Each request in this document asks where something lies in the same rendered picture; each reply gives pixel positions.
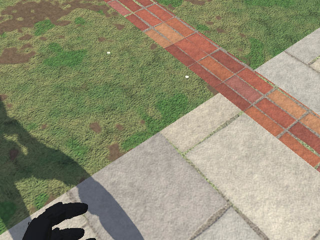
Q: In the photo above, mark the robot left hand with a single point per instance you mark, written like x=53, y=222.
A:
x=40, y=228

